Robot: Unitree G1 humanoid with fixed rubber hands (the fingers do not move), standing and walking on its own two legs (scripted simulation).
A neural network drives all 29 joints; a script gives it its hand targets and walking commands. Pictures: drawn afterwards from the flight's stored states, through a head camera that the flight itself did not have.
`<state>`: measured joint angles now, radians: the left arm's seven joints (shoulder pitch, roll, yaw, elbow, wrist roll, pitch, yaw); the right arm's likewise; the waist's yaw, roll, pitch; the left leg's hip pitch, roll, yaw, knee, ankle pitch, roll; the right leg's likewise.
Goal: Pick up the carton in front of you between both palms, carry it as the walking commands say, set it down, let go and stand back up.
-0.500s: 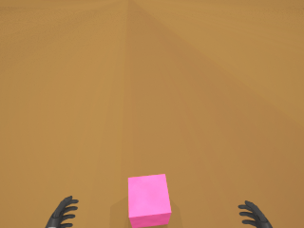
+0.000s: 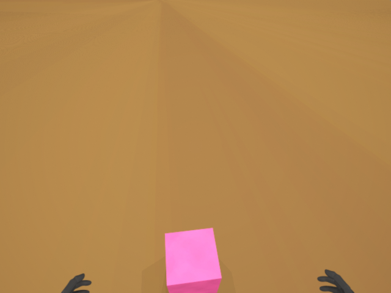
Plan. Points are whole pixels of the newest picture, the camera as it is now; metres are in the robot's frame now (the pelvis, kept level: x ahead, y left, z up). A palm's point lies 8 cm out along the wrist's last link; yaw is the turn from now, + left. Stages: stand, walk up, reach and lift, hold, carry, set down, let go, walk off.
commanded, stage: stand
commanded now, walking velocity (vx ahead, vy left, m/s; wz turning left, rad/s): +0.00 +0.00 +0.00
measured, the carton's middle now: (191, 264) +0.37 +0.03 -0.65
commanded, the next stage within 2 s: none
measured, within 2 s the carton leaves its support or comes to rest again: neither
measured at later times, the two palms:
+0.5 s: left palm out of the picture +0.08 +0.30 -0.10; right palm out of the picture +0.08 -0.31 -0.09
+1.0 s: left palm out of the picture +0.06 +0.30 -0.10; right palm out of the picture +0.06 -0.32 -0.09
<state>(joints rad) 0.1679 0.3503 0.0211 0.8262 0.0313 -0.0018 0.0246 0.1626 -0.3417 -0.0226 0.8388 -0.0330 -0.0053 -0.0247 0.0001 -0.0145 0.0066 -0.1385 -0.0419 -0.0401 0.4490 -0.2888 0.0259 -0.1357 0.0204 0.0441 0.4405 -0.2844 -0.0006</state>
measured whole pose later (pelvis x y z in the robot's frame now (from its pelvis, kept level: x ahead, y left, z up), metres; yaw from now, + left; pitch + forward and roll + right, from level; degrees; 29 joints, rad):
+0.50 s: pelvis -0.02 +0.00 +0.01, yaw +0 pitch -2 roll +0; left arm 0.16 0.37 0.01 0.96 0.02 -0.01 0.02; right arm 0.14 -0.37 -0.01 0.97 -0.02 -0.01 -0.02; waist 0.00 -0.01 0.01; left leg -0.10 -0.03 -0.04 0.37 -0.22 0.02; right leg -0.10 0.02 0.05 0.36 -0.22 0.00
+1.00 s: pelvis -0.02 -0.01 +0.01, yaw +0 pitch -3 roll +0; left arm 0.14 0.39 0.00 1.02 0.02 -0.02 0.01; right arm 0.13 -0.38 0.00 1.03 -0.02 -0.01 -0.01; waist 0.00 -0.01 0.02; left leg -0.10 -0.03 -0.04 0.34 -0.20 0.02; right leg -0.10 0.03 0.05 0.34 -0.19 -0.01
